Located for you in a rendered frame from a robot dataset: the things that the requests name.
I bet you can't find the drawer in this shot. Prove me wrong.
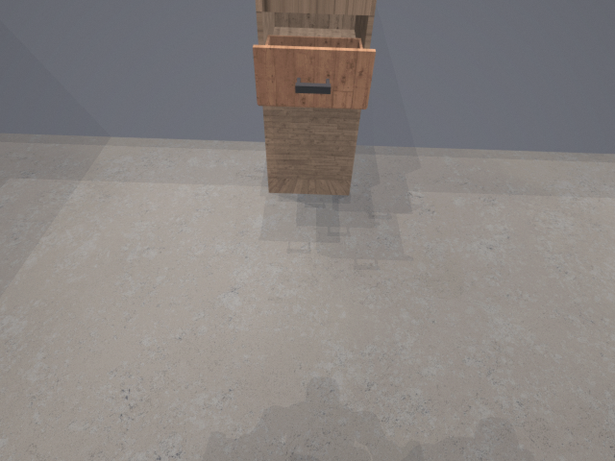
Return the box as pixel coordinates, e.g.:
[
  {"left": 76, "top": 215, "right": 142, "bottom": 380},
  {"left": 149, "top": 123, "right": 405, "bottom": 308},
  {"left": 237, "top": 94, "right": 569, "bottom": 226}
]
[{"left": 253, "top": 35, "right": 376, "bottom": 109}]

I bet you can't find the cabinet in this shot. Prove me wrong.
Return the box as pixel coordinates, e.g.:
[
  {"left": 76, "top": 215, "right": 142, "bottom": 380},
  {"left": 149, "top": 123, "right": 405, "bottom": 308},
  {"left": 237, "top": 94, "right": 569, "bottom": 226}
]
[{"left": 256, "top": 0, "right": 377, "bottom": 196}]

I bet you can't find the handle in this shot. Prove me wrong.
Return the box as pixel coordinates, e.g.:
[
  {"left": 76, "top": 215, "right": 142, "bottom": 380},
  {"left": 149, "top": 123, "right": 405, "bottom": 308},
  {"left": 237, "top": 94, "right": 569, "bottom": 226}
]
[{"left": 295, "top": 78, "right": 331, "bottom": 94}]

